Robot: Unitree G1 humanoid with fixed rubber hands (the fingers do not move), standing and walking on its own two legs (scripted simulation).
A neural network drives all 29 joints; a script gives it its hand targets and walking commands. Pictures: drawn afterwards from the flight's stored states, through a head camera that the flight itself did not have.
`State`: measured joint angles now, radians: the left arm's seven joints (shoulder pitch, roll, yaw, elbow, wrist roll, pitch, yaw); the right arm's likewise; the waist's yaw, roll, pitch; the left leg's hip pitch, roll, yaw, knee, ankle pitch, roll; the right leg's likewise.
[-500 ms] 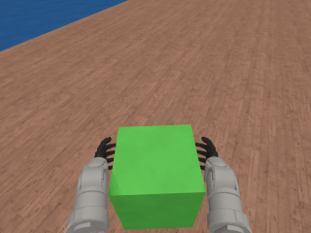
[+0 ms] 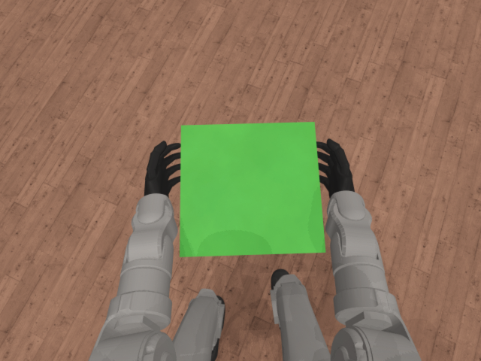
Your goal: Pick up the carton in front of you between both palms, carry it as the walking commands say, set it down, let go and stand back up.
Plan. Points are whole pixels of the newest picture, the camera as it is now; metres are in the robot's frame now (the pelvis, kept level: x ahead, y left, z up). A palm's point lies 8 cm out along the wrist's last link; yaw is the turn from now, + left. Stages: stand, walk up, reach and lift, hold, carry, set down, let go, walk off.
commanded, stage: set down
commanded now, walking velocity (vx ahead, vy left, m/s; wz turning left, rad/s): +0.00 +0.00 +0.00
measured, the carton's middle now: (247, 197) +0.39 -0.02 -0.16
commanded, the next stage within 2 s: none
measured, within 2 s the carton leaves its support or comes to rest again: neither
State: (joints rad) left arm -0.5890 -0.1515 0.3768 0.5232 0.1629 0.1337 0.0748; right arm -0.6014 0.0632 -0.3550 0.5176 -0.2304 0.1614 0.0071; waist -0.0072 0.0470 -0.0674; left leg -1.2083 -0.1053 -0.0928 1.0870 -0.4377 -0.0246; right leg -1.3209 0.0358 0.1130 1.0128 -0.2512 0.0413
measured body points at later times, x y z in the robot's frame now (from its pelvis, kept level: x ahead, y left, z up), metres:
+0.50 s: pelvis -0.02 -0.01 -0.13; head +0.24 -0.05 +0.23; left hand +0.45 +0.13 -0.22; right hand +0.44 -0.18 -0.24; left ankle +0.03 +0.13 -0.64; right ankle +0.10 -0.13 -0.64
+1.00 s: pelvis -0.05 -0.01 -0.24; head +0.29 -0.03 +0.06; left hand +0.48 +0.13 -0.38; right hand +0.47 -0.18 -0.39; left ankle +0.03 +0.13 -0.64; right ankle +0.10 -0.13 -0.64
